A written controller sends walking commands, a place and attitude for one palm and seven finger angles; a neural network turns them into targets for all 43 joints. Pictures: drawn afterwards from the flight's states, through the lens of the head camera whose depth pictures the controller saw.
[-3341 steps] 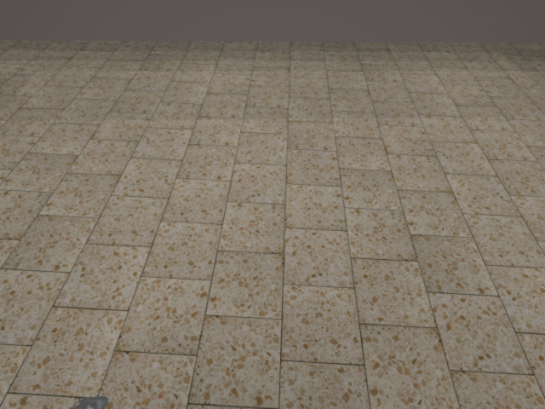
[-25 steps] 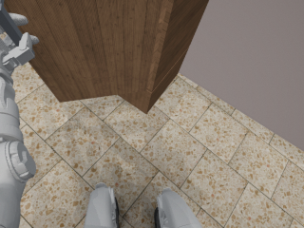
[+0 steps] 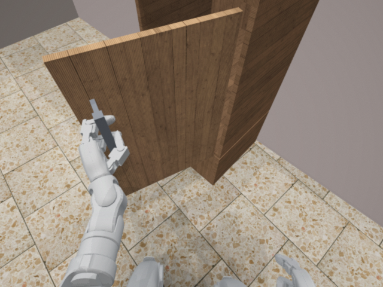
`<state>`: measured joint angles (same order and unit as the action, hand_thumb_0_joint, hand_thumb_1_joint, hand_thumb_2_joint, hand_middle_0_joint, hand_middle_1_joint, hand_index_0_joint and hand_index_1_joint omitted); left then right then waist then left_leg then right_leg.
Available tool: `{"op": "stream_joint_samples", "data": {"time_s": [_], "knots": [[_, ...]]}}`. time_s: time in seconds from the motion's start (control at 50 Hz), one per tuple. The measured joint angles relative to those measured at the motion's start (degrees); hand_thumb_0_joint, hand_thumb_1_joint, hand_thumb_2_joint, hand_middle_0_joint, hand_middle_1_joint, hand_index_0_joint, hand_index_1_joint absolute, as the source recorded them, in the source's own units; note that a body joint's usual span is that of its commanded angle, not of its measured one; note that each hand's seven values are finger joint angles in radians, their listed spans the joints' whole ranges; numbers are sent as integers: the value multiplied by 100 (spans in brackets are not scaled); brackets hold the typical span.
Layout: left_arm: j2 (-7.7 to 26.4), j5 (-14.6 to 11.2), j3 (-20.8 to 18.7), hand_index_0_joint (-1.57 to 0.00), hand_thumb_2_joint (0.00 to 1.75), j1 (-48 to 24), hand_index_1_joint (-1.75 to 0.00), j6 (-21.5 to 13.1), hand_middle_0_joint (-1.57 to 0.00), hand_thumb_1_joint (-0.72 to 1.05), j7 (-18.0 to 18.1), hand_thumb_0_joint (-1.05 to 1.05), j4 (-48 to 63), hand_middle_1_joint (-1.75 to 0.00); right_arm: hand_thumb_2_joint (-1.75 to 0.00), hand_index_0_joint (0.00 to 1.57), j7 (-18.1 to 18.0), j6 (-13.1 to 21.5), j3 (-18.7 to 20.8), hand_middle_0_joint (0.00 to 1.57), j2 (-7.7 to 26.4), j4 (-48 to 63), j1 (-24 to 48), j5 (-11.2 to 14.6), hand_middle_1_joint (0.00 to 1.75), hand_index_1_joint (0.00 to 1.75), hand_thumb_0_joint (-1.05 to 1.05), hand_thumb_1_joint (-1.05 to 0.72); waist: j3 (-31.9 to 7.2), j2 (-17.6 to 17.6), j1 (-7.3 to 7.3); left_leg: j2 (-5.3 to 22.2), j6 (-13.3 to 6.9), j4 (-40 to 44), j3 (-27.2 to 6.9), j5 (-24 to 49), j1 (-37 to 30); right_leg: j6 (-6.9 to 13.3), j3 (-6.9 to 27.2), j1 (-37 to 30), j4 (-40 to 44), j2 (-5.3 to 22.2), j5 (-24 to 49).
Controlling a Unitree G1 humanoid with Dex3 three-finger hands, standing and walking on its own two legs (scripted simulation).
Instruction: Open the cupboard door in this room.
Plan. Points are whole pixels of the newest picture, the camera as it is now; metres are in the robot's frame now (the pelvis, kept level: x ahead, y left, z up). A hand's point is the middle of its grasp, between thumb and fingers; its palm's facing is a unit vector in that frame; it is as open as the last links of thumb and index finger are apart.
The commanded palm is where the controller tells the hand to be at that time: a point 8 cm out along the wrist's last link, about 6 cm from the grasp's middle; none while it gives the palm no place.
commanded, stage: pull the door open along its arc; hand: left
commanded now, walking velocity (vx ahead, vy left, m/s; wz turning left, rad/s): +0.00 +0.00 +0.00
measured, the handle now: (105, 129) +0.44 +0.20 +0.05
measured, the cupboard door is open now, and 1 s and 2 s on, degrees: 71 89 91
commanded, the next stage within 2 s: open thumb and fingers to let go in 0.30 s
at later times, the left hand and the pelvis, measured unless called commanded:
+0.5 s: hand (158, 182) +0.32 +0.08 +0.04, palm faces +0.42 -0.91 -0.01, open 5.9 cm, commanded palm +0.28 +0.12 +0.04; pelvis -0.01 -0.03 +0.00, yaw +3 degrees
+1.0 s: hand (157, 179) +0.32 +0.08 +0.04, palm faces +0.40 -0.92 +0.00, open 13.5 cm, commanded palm +0.28 +0.12 +0.04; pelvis -0.01 -0.02 +0.00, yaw +2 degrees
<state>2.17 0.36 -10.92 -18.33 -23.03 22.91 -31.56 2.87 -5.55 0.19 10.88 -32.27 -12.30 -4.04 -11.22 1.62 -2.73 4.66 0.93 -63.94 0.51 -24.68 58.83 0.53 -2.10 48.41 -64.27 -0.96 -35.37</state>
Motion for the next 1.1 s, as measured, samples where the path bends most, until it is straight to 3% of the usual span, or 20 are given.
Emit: {"op": "stream_joint_samples", "data": {"time_s": [0.22,0.36,0.46,0.56,0.66,0.92,1.1], "knots": [[-312,-57,896,-34,75,1126,-132,-241,-34,69,94,-1,694,-133,-89,20,-58,56,61,20,-31,-192,-106,-13,30,30,1,-91,82,6,155,-29,139,231,-95,90,-394,140,-104,-368,105,3,-17],[-669,150,1468,-33,76,1715,-132,-249,-33,70,505,-2,1165,-133,-90,20,-28,185,171,20,49,-245,-166,-60,30,30,1,-91,69,3,182,-83,186,261,-136,112,-452,189,-153,-414,42,48,-78],[-769,492,1646,-34,80,1640,-133,-294,-33,72,839,-2,1057,-134,-90,20,-115,257,177,20,64,-310,-16,-117,30,30,1,-91,80,6,202,-116,193,162,-195,117,-341,222,-212,-315,-105,70,-134],[-628,402,1548,-36,79,1240,-132,-247,-35,66,833,-1,690,-133,-90,20,-196,272,157,20,6,-394,178,-112,30,30,1,-91,103,18,210,-127,218,97,-242,146,-234,247,-254,-209,-210,74,-146],[-634,257,1514,-36,72,1169,-130,-231,-35,48,756,0,631,-131,-90,20,-192,299,122,20,-47,-384,186,-101,30,30,1,-91,92,33,231,-125,221,138,-245,180,-240,248,-255,-209,-175,69,-109],[-696,377,1567,-32,40,1116,-121,-277,-31,-26,820,0,550,-121,-90,20,-177,251,127,20,-40,-424,59,-125,30,30,1,-91,77,31,214,-122,176,105,-208,172,-222,190,-213,-203,-151,72,-71],[-731,429,1633,-27,32,1088,-93,-208,-28,-46,868,-1,558,-94,-90,20,-171,244,125,20,-56,-421,46,-133,30,30,1,-91,78,20,183,-109,123,70,-171,163,-213,135,-170,-204,-127,65,-29]]}}
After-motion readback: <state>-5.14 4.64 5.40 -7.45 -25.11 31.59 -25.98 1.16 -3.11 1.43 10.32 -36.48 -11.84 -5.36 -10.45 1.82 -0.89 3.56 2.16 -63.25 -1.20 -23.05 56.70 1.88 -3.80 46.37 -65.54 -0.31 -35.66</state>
